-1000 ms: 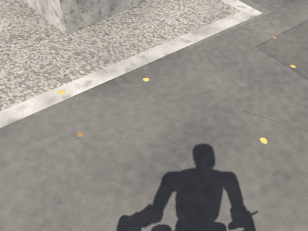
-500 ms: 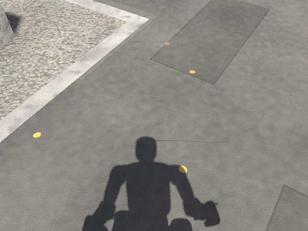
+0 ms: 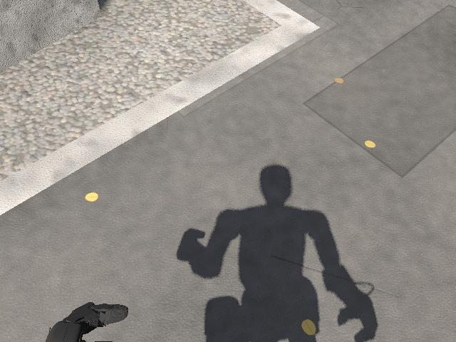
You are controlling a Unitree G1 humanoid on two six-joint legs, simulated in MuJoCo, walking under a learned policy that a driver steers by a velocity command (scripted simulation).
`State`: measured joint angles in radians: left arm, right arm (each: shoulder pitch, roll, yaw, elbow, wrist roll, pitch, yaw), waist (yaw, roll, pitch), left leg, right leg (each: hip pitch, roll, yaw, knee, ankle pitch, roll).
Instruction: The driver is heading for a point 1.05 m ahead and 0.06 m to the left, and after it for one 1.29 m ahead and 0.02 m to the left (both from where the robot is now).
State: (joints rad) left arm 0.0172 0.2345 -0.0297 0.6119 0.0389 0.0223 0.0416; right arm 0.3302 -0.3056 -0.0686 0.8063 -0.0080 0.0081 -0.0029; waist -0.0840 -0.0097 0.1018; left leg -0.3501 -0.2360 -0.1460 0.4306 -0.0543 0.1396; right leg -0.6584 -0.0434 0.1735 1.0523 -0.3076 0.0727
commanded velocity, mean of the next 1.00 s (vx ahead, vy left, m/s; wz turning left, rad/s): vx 0.36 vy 0.00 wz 0.29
